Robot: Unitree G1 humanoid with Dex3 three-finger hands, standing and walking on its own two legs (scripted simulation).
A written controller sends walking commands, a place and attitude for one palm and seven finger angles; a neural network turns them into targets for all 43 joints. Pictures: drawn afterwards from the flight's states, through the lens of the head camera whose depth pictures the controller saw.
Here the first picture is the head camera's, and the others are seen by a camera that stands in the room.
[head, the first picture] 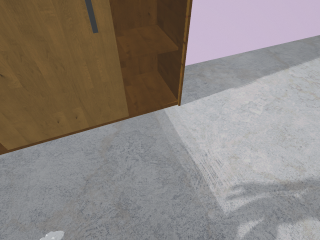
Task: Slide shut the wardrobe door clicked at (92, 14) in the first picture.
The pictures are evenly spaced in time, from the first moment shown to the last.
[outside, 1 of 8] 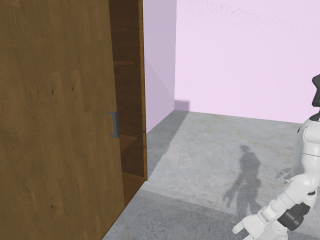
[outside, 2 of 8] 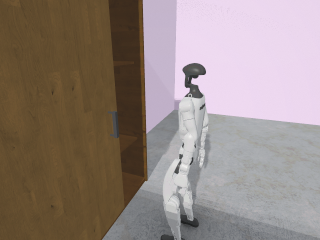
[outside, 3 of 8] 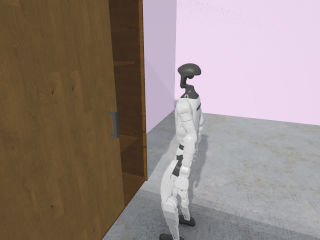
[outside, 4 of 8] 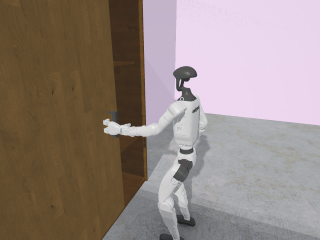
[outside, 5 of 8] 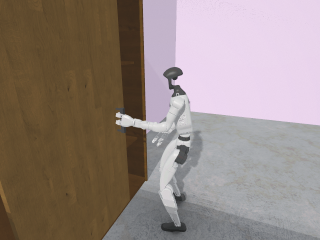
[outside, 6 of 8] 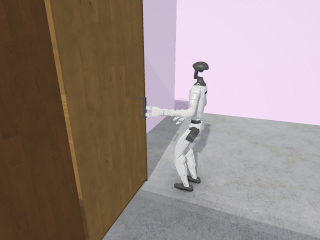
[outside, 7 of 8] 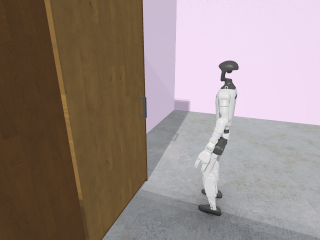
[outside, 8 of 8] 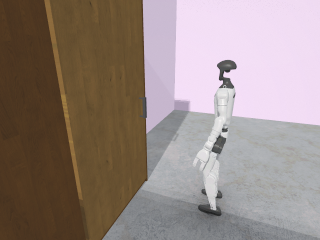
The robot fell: no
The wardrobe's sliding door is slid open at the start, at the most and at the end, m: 0.46 0.46 0.00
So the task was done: yes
